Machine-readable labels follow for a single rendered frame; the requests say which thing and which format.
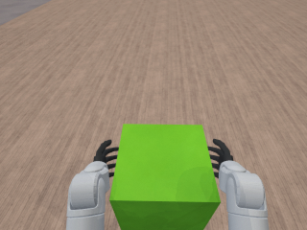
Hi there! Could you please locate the left robot forearm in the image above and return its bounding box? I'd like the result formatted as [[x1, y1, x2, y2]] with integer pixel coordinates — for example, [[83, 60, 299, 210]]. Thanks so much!
[[66, 161, 110, 230]]

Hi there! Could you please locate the robot left hand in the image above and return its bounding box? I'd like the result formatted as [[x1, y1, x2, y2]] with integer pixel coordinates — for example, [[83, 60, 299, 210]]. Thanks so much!
[[93, 139, 119, 177]]

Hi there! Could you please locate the right robot forearm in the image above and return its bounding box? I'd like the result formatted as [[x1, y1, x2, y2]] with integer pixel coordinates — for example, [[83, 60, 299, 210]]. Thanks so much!
[[219, 160, 270, 230]]

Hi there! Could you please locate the carton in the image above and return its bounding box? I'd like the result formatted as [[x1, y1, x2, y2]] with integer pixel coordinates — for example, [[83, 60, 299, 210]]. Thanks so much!
[[109, 124, 221, 230]]

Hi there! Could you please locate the robot right hand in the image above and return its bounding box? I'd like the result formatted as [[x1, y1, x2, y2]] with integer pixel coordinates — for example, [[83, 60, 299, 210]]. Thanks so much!
[[207, 139, 233, 178]]

